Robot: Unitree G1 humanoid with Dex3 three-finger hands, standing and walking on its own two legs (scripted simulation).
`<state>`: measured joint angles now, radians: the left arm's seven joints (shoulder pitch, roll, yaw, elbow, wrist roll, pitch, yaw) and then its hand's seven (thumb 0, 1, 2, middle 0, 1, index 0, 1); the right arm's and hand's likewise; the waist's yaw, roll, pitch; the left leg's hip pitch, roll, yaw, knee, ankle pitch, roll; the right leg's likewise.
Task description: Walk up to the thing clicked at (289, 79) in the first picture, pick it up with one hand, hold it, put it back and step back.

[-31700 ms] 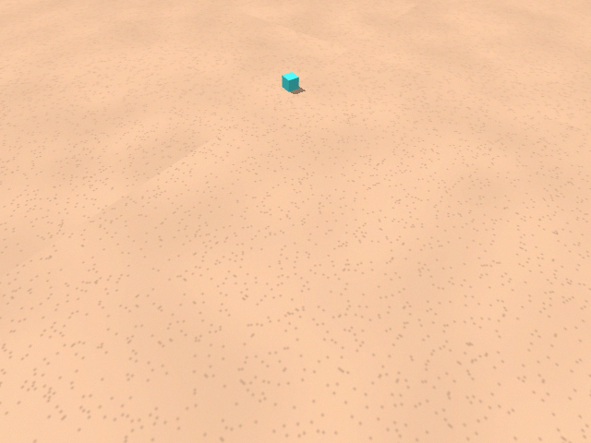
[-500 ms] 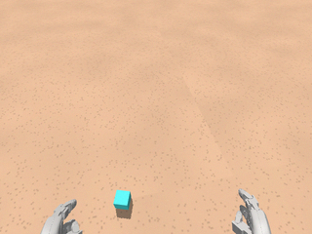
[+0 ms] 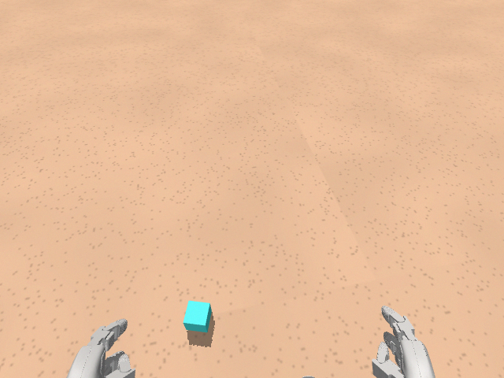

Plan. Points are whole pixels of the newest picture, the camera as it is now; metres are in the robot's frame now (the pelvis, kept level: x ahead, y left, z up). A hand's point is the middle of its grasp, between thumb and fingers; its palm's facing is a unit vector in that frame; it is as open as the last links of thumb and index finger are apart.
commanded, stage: home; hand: left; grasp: from above
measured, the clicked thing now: (198, 316) +0.46 +0.17 -0.68
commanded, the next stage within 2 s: stand in 1.44 s
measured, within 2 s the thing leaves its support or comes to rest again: neither
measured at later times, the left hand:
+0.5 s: hand (135, 370) +0.17 +0.18 -0.05, palm faces +0.05 -0.98 -0.21, open 7.4 cm
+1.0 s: hand (135, 368) +0.17 +0.18 -0.05, palm faces +0.04 -0.98 -0.21, open 7.4 cm
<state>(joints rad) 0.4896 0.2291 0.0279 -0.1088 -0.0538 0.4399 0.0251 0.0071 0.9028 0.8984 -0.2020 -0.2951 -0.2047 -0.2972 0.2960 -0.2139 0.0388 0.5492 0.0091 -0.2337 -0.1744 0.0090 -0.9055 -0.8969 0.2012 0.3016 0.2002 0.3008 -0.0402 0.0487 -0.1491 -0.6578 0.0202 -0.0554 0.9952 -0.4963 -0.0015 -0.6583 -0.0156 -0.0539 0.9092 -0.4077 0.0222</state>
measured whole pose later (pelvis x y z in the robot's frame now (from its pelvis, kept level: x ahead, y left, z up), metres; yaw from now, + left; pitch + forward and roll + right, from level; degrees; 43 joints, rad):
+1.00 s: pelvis +0.01 +0.00 +0.00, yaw +0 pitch +10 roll -3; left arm 0.49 0.23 0.02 -0.12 -0.05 0.44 0.02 0.01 0.90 0.90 -0.20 -0.30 -0.20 -0.30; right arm 0.29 -0.22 0.02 0.55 0.01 -0.23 -0.17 0.01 -0.91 -0.90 0.20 0.30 0.20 0.30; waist -0.04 0.05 -0.16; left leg -0.66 0.02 -0.06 1.01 -0.52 -0.01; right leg -0.67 -0.01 -0.05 0.93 -0.43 0.02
